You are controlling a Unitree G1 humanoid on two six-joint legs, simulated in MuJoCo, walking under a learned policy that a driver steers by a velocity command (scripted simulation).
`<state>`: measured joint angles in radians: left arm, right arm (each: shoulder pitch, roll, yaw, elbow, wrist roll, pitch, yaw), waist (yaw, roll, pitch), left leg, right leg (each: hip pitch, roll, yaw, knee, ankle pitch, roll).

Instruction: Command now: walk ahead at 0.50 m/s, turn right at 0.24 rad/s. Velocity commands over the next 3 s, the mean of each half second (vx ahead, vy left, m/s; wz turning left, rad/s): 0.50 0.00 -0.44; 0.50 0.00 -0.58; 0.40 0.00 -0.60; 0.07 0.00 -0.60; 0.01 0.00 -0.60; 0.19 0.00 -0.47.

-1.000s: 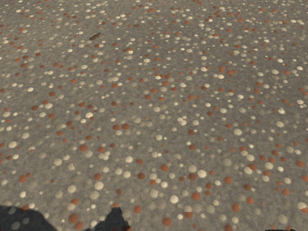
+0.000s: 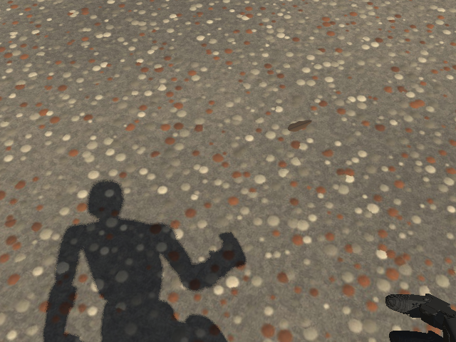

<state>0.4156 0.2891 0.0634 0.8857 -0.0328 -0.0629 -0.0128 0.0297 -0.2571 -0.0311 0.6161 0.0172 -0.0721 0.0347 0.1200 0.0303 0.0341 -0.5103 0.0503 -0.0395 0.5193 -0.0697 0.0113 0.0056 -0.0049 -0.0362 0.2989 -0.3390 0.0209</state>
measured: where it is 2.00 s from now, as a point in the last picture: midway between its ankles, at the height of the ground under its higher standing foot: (385, 244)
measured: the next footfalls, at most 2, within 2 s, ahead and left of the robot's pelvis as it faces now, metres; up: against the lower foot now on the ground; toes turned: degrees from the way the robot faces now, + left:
left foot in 0.02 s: +0.17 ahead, +0.13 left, +0.00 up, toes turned -1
right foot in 0.54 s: +0.40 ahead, -0.18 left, +0.00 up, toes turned -21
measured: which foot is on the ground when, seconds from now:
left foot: up 0.00-0.00, down 0.02-0.54, up 0.56-1.00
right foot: down 0.00-0.04, up 0.06-0.52, down 0.54-1.00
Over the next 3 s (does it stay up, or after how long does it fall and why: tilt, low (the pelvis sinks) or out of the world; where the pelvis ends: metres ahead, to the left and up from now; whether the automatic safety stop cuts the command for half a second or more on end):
stays up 0.76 -0.42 0.01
